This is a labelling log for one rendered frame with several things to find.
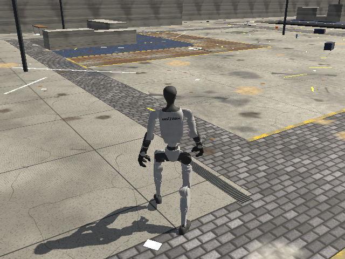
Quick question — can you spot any robot head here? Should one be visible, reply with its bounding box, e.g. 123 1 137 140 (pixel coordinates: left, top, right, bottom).
162 86 180 112

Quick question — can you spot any right robot forearm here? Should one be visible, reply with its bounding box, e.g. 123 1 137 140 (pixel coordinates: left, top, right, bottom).
193 130 203 148

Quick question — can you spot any left robot hand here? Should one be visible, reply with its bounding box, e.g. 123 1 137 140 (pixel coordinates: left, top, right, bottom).
138 154 150 167

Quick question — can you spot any right robot hand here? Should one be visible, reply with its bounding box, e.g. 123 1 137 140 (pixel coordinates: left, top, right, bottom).
191 146 204 157

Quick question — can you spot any left robot upper arm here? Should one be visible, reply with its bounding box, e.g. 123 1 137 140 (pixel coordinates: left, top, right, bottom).
146 110 160 141

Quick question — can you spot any right robot upper arm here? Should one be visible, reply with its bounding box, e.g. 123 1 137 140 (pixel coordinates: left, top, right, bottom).
182 108 198 138

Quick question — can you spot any right robot foot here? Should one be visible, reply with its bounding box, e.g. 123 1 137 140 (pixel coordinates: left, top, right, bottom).
179 220 191 235

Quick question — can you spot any left robot forearm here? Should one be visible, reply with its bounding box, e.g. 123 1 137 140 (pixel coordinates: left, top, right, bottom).
140 132 151 156

